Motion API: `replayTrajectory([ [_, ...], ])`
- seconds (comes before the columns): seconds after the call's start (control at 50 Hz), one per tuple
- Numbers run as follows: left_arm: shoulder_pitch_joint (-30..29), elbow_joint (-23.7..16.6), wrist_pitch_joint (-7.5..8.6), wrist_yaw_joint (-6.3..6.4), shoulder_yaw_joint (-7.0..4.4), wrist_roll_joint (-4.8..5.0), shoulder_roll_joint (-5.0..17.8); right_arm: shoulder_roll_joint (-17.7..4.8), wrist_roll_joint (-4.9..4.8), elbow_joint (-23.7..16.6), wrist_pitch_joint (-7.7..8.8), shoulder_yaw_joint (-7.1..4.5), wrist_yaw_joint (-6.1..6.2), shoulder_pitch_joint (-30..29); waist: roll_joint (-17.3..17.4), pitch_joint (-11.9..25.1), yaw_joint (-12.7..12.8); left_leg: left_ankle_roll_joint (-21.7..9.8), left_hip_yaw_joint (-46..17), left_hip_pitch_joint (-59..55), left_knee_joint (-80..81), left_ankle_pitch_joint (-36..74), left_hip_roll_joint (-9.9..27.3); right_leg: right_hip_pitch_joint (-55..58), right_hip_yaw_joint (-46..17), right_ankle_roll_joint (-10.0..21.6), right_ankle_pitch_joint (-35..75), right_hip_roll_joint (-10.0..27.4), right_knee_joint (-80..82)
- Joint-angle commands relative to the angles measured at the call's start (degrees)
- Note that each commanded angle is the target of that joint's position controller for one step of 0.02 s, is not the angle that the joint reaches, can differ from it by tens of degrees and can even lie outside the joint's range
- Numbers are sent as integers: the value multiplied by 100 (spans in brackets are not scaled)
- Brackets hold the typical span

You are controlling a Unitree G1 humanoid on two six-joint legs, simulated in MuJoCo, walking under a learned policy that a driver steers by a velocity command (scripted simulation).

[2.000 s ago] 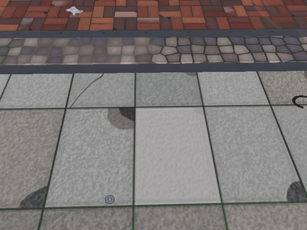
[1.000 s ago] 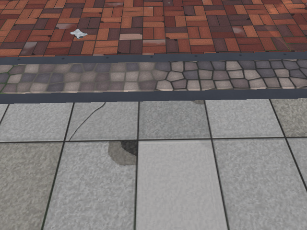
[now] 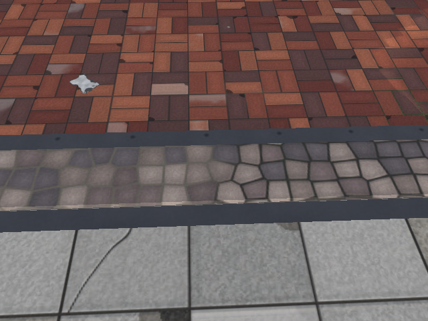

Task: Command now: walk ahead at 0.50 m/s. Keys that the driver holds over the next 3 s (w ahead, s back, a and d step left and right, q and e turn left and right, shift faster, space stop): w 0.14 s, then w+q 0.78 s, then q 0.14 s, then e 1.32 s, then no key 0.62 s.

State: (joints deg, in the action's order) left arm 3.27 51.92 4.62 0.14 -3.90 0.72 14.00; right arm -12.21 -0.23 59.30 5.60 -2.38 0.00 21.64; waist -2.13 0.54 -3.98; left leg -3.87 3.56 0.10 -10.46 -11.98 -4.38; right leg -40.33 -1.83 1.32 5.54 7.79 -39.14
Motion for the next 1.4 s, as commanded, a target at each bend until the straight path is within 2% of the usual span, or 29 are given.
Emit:
replayTrajectory([
  [0.02,-814,-482,96,-101,32,35,202,-898,-36,-113,-2,-167,41,325,468,-594,-73,-727,-718,16,333,1295,1620,-158,194,11,96,-178,546],
  [0.1,-1085,-700,177,-258,55,75,300,-1008,-56,-22,-126,-239,77,437,589,-610,0,-662,-754,-681,-190,2043,1954,-57,256,219,-651,-327,957],
  [0.16,474,-292,210,-233,-202,49,815,-1036,-60,-128,-191,-243,75,87,762,349,882,-391,-489,-370,-1895,4407,1629,2383,589,579,-853,-828,1164],
  [0.18,1653,-30,212,-169,-337,-32,1222,-855,-1,-269,-179,-150,54,18,447,1192,1319,-204,-336,870,-3521,3295,1317,4348,-267,932,-751,-35,931],
  [0.2,2260,110,179,-148,-440,-116,1690,-91,-15,-322,-67,62,-2,717,-975,2119,1028,217,-210,3276,-5814,-262,241,6549,-2972,1780,-1725,1520,1382],
  [0.22,2271,92,170,-142,-280,-107,1193,-459,-146,-212,78,-17,-24,575,-921,2389,1166,111,-1228,3866,-6640,-2013,189,6556,-3977,1771,-2049,1676,2041],
  [0.24,1731,36,182,-124,-187,-57,902,-901,-303,-383,131,-158,-18,34,-697,1415,1069,32,-1203,4321,-6866,-1686,519,5754,-2919,1407,-1947,1489,2117],
  [0.28,860,-86,222,-148,-62,-80,500,-842,-232,-481,76,-216,76,-449,-109,458,683,29,-953,3922,-6256,-725,1060,3981,-1471,1020,-1346,1044,2538],
  [0.36,755,107,283,-139,-50,-173,390,-389,-213,-417,-258,-258,89,-138,-300,-18,280,27,-966,3381,-5725,-65,1297,2890,-165,879,-795,641,3112],
  [0.5,1061,209,234,93,-110,-185,671,-405,-102,-895,-255,-290,-39,-1260,-81,-383,446,153,-827,4094,-3853,1613,1167,3344,842,755,-254,600,3312],
  [0.62,1675,361,38,165,-190,-61,860,-272,-97,-1474,-258,-178,-271,-2315,58,-726,786,-15,-231,4492,-2863,1208,1049,4538,1281,702,381,955,2925],
  [0.68,1468,254,-66,194,-259,5,1080,-477,-118,-1666,-277,-259,-364,-2164,-213,-425,496,-275,264,3660,-2724,379,633,4750,1545,545,2659,998,2092],
  [0.72,1245,158,-143,215,-291,39,1241,-886,-156,-1510,-292,-474,-357,-1087,-361,235,-165,-566,504,2108,-2533,130,151,4525,1672,373,3962,860,486],
  [0.74,1184,91,-135,213,-268,38,1217,-1290,-161,-1277,-307,-688,-265,-155,-127,733,-631,-808,157,514,-2101,455,87,3653,1719,131,3077,605,-960],
  [0.76,1350,-124,-50,175,-109,-161,612,-1869,-151,-1159,-345,-814,-136,229,1174,1083,-359,-1323,-2103,-1086,-1936,411,1384,1618,1634,-149,-1179,-62,-2967],
  [0.78,1540,-399,221,76,42,-55,283,-1999,-74,-1362,-241,-759,-182,159,1574,1991,4,-2339,-5261,-2289,-887,-288,2417,60,237,-271,-4064,-1093,-4334],
  [0.8,763,-563,413,-1,-64,173,725,-1507,-27,-1341,-187,-619,-207,215,870,1661,-302,-1948,-4761,-2232,-586,-127,2264,-613,-381,-115,-3687,-771,-4442],
  [0.82,559,-626,499,-24,-60,224,742,-1227,-59,-1349,-134,-549,-196,-63,682,989,-167,-1695,-3784,-1519,-647,295,2046,-763,-313,24,-3153,-511,-4042],
  [0.84,577,-525,506,26,-79,98,714,-1052,-93,-1464,-107,-494,-198,-543,161,633,135,-1466,-3100,-609,-640,755,1765,-378,-302,32,-2744,-249,-3526],
  [0.88,727,-502,344,50,-184,-37,830,-781,-42,-1636,-96,-387,-161,-971,251,389,488,-1321,-2468,505,-435,1484,1461,387,-307,-68,-2390,-19,-2880],
  [0.98,86,-846,142,127,-139,-177,566,-1213,-52,-1662,-132,-479,60,-659,397,27,457,-1154,-1677,1362,-495,3398,1074,522,19,-475,-1498,-318,-1241],
  [1.12,-527,-1100,177,-75,-51,-123,528,-963,-64,-1596,-375,-400,218,-266,873,327,66,-564,-1711,1001,-1197,2621,992,1321,47,-291,221,-831,884],
  [1.18,95,-887,317,-155,-100,-214,720,-790,21,-1555,-325,-305,230,-488,899,486,415,-449,-1795,502,-1986,3111,1124,1865,74,102,168,-776,1424],
  [1.22,701,-800,366,-155,-158,-392,1145,-610,169,-1618,-246,-231,194,-29,-102,1353,382,10,-1391,1360,-3830,1585,345,3988,-950,819,3610,182,1048],
  [1.24,1031,-808,277,-189,22,-65,987,-137,583,-1303,-17,27,-279,1503,-2179,2713,78,862,-1310,2802,-4933,-2426,-286,6127,-2926,2551,3234,1338,1362],
  [1.26,1197,-848,237,-181,-32,-203,767,-1131,437,-1419,-37,-287,-355,539,-602,1739,687,972,-1157,3504,-5707,-3033,16,5401,-3026,2099,1362,1063,1762],
  [1.28,976,-825,215,-155,-167,-186,1108,-1226,409,-1582,-104,-326,-281,-98,-346,1036,653,1026,-1072,3662,-5994,-2883,175,4491,-2802,1798,-186,891,2080],
  [1.34,220,-1117,219,-27,-62,-112,690,-914,708,-1644,-187,-225,-8,-306,-172,428,142,875,-981,2644,-5216,-2420,754,2363,-2232,1562,-1381,391,2734],
  [1.4,60,-1365,329,-41,-255,-132,1056,-735,470,-1502,-223,-156,-52,93,-124,434,49,752,-415,1609,-4096,-1659,522,1594,-1552,1461,-1386,-179,2910],
])
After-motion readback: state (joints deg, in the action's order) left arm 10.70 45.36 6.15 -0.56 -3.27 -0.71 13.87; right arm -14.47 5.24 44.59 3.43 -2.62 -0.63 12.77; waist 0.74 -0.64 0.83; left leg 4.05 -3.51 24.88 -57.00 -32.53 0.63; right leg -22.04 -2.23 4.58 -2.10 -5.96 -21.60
